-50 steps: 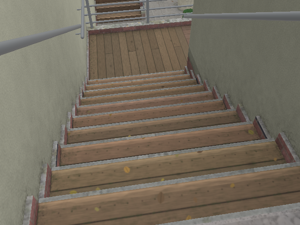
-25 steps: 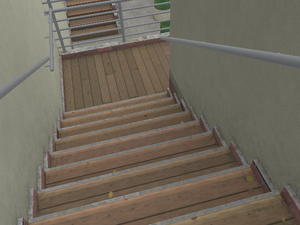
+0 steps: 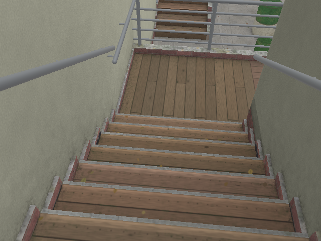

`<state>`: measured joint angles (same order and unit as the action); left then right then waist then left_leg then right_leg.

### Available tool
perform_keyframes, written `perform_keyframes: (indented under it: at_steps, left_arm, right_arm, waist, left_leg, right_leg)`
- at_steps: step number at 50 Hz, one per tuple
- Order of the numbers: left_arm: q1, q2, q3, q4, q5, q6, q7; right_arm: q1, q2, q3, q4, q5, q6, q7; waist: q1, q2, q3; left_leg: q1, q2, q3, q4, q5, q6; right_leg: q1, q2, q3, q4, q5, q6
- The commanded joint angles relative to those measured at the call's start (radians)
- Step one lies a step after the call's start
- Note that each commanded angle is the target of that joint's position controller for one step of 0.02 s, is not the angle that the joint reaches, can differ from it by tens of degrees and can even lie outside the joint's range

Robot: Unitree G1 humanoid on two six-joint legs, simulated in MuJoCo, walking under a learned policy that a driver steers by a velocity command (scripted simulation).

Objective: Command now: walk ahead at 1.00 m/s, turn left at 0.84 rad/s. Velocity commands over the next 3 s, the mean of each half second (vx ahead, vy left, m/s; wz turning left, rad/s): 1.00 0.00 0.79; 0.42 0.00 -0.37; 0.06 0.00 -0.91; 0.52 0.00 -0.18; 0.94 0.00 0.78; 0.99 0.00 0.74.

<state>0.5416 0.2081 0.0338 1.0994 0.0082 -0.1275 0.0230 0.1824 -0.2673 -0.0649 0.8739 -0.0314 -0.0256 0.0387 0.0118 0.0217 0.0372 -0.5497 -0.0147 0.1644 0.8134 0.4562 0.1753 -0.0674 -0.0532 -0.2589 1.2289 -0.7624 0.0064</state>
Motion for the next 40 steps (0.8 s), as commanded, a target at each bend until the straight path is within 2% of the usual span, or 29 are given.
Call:
perform_keyframes:
  at_steps: [1,2,3,5,6,7,9,11,13,15,17,18,19,20,22,23,24,25,27,28,29,31,32,33,35,36,37,38,40]
  left_arm:
    - [-0.450,0.200,0.046,-0.158,0.003,0.017,0.027]
    - [-0.431,0.103,0.021,-0.231,0.029,0.038,0.033]
    - [-0.317,0.090,0.011,-0.297,0.053,0.032,0.027]
    - [-0.226,0.110,0.024,-0.228,0.094,0.036,0.013]
    - [-0.206,0.057,0.008,-0.270,0.095,0.042,0.008]
    - [-0.302,0.081,0.009,-0.324,0.076,0.044,0.007]
    - [-0.280,0.099,0.013,-0.269,0.047,0.058,0.014]
    - [-0.405,0.132,0.015,-0.333,0.053,0.040,-0.005]
    - [-0.401,0.066,-0.003,-0.347,0.036,0.051,-0.030]
    - [-0.145,0.088,0.013,-0.262,0.010,0.054,-0.036]
    - [0.319,0.139,0.052,-0.113,0.009,0.057,-0.017]
    - [0.314,0.177,0.068,-0.092,-0.009,0.049,-0.020]
    - [0.082,0.132,0.026,-0.168,0.028,0.040,-0.042]
    - [0.024,0.105,0.015,-0.178,0.035,0.033,-0.051]
    - [0.032,0.070,0.005,-0.157,0.019,0.007,-0.051]
    - [-0.019,0.161,0.017,-0.153,0.038,-0.019,-0.035]
    - [-0.136,0.123,0.001,-0.166,0.046,-0.036,-0.017]
    - [-0.217,0.119,-0.010,-0.193,0.050,-0.033,-0.005]
    - [-0.141,0.248,0.016,-0.155,0.007,-0.025,-0.019]
    - [-0.097,0.232,0.009,-0.140,-0.013,-0.025,-0.033]
    - [0.002,0.121,-0.003,-0.112,-0.037,-0.031,-0.028]
    - [0.035,0.066,-0.017,-0.116,-0.010,-0.013,-0.002]
    - [0.057,0.104,-0.003,-0.107,0.010,-0.002,-0.005]
    - [0.047,0.144,0.012,-0.109,0.019,0.016,0.003]
    - [0.110,0.104,0.002,-0.061,0.010,0.071,0.020]
    - [0.128,0.100,0.001,-0.062,-0.006,0.079,0.021]
    - [0.136,0.102,0.015,-0.077,-0.021,0.086,0.018]
    - [0.240,0.046,0.005,-0.124,-0.077,0.100,0.027]
    - [0.092,0.109,0.007,-0.173,-0.021,0.112,0.034]
  right_arm:
    - [0.655,-0.190,-0.074,0.145,-0.010,0.045,-0.031]
    - [0.535,-0.211,-0.062,0.142,0.030,0.032,-0.025]
    - [0.449,-0.175,-0.034,0.127,0.051,0.013,-0.039]
    - [0.340,-0.092,-0.011,0.099,0.037,-0.001,-0.040]
    - [0.295,-0.146,-0.010,0.067,0.029,-0.015,-0.055]
    - [0.181,-0.152,-0.010,0.021,0.016,-0.030,-0.064]
    - [0.182,-0.133,-0.012,0.030,-0.021,-0.059,-0.061]
    - [0.184,-0.062,0.013,0.027,0.029,-0.073,-0.068]
    - [0.164,-0.090,0.011,0.010,0.030,-0.048,-0.049]
    - [0.101,-0.099,0.005,-0.010,0.024,-0.032,-0.038]
    - [-0.023,-0.108,-0.011,-0.014,0.019,-0.030,-0.030]
    - [-0.093,-0.006,-0.005,-0.034,0.005,-0.042,-0.045]
    - [0.031,0.074,0.022,-0.137,0.058,-0.056,-0.081]
    - [0.141,0.073,0.034,-0.131,0.048,-0.052,-0.082]
    - [0.034,0.042,0.022,-0.097,-0.018,-0.026,-0.081]
    - [-0.030,0.056,0.030,-0.176,-0.040,-0.030,-0.068]
    - [-0.141,0.024,0.036,-0.204,-0.041,-0.018,-0.066]
    - [-0.136,-0.037,0.010,-0.184,-0.015,-0.014,-0.044]
    - [0.057,-0.049,-0.011,-0.063,-0.017,0.019,-0.023]
    - [0.054,-0.026,-0.002,-0.054,-0.042,0.021,-0.011]
    - [-0.102,-0.043,0.000,-0.065,-0.040,-0.010,-0.009]
    - [-0.271,0.013,0.036,-0.114,-0.037,-0.060,0.004]
    - [-0.301,0.029,0.044,-0.106,-0.005,-0.055,0.004]
    - [-0.273,0.007,0.036,-0.095,0.003,-0.055,0.006]
    - [-0.049,0.008,0.026,-0.022,0.013,-0.057,-0.010]
    - [0.108,-0.041,0.009,0.011,0.001,-0.047,-0.020]
    - [0.183,-0.114,-0.005,0.027,-0.026,-0.053,-0.019]
    - [0.269,-0.185,-0.026,0.029,-0.025,-0.058,-0.010]
    - [0.189,-0.095,-0.021,-0.045,0.006,-0.050,-0.011]
  waist:
    - [-0.457,0.107,-0.023]
    - [-0.322,0.314,0.111]
    - [-0.131,0.154,0.079]
    - [-0.016,-0.252,0.064]
    - [0.041,-0.086,0.047]
    - [0.067,-0.039,0.090]
    - [0.069,-0.022,0.031]
    - [0.023,-0.093,0.025]
    - [-0.020,-0.001,0.007]
    - [0.089,0.083,-0.055]
    - [0.372,0.013,-0.134]
    - [0.385,-0.150,0.011]
    - [0.126,-0.282,0.013]
    - [0.037,-0.238,-0.054]
    - [0.032,0.014,0.100]
    - [-0.027,-0.161,0.116]
    - [-0.068,-0.112,0.221]
    - [-0.098,-0.010,0.240]
    - [-0.115,-0.140,0.089]
    - [-0.118,-0.091,0.102]
    - [-0.006,-0.030,0.139]
    - [0.084,-0.044,0.096]
    - [0.126,-0.059,0.080]
    - [0.133,-0.052,0.079]
    - [0.048,-0.035,0.012]
    - [-0.024,-0.033,-0.034]
    - [-0.037,0.016,-0.089]
    - [-0.011,0.120,-0.349]
    - [-0.051,-0.006,-0.420]
  left_leg:
    - [0.858,0.070,-0.194,-0.276,-0.205,0.208]
    - [0.823,0.086,-0.240,-0.170,0.270,0.156]
    - [0.836,0.162,-0.515,-0.154,0.430,0.167]
    - [0.551,0.139,-0.620,-0.162,-0.175,0.151]
    - [0.388,0.164,-0.725,-0.164,-0.164,0.226]
    - [0.115,0.215,-0.834,-0.263,-0.280,0.271]
    - [-0.069,0.127,-0.796,-0.211,-0.396,0.263]
    - [-0.068,-0.007,-0.685,-0.062,-0.643,0.167]
    - [-0.148,-0.086,-0.547,0.018,-0.622,0.082]
    - [-0.121,-0.084,-0.520,0.284,-0.391,0.052]
    - [-0.195,-0.129,-0.424,0.837,-0.151,0.014]
    - [-0.343,-0.278,-0.365,1.342,-1.015,-0.001]
    - [-0.572,-0.220,-0.321,1.433,-1.143,0.000]
    - [-0.665,-0.124,-0.307,1.293,-1.067,0.011]
    - [-0.653,-0.061,-0.338,1.145,-0.992,0.001]
    - [-0.713,0.009,-0.433,0.917,-0.858,-0.031]
    - [-0.595,0.062,-0.449,0.630,-0.700,-0.091]
    - [-0.269,0.039,-0.442,0.292,-0.440,-0.127]
    - [0.056,-0.002,-0.254,0.398,-0.398,-0.125]
    - [0.065,-0.025,-0.140,0.371,-0.403,-0.123]
    - [-0.071,0.015,-0.155,0.141,-0.105,-0.111]
    - [0.021,0.021,-0.146,-0.236,0.077,-0.120]
    - [0.161,-0.015,-0.091,-0.355,0.085,-0.164]
    - [0.220,0.006,-0.118,-0.447,0.091,-0.179]
    - [0.445,0.051,-0.122,-0.614,0.180,-0.181]
    - [0.630,0.108,-0.138,-0.609,0.246,-0.164]
    - [0.872,0.268,-0.275,-0.491,0.643,-0.114]
    - [1.264,0.552,-0.372,-0.108,1.054,0.014]
    - [1.086,0.558,-0.397,-0.182,0.635,0.093]
  right_leg:
    - [-0.696,-0.029,0.062,0.848,0.752,0.035]
    - [-0.949,0.094,0.093,0.993,0.008,0.015]
    - [-1.054,0.019,0.251,0.705,0.147,0.007]
    - [-0.934,-0.044,0.333,0.437,0.245,-0.025]
    - [-0.902,-0.027,0.344,0.263,0.236,0.002]
    - [-0.758,-0.028,0.346,0.013,0.371,0.058]
    - [-0.528,0.013,0.321,-0.025,0.771,0.086]
    - [-0.452,0.019,0.354,-0.350,1.148,0.057]
    - [-0.140,0.102,0.245,-0.505,1.138,0.022]
    - [0.071,0.124,0.262,-0.424,1.121,-0.021]
    - [0.429,0.049,0.268,-0.666,1.147,-0.043]
    - [0.370,-0.090,0.411,-0.800,1.167,-0.123]
    - [0.371,-0.244,0.588,-0.457,1.616,-0.138]
    - [0.357,-0.325,0.768,-0.577,1.276,-0.190]
    - [0.042,-0.259,0.702,-0.631,0.877,-0.202]
    - [-0.052,-0.372,0.899,-0.684,0.632,-0.245]
    - [-0.347,-0.340,0.940,-0.829,0.494,-0.214]
    - [-0.639,-0.236,0.771,-0.844,0.321,-0.199]
    - [-0.657,-0.230,0.653,-0.746,0.677,-0.205]
    - [-0.599,-0.197,0.572,-0.708,0.889,-0.182]
    - [-0.438,-0.066,0.507,-0.560,0.595,-0.152]
    - [-0.284,0.018,0.452,-0.495,0.530,-0.135]
    - [-0.279,0.039,0.433,-0.483,0.498,-0.130]
    - [-0.229,0.034,0.466,-0.415,0.557,-0.145]
    - [-0.188,0.047,0.451,-0.096,0.741,-0.150]
    - [-0.290,0.076,0.429,0.117,0.662,-0.143]
    - [-0.526,0.178,0.382,0.371,0.020,-0.118]
    - [-0.792,0.144,0.342,0.669,-0.234,-0.070]
    - [-0.857,0.031,0.345,0.638,-0.079,-0.074]
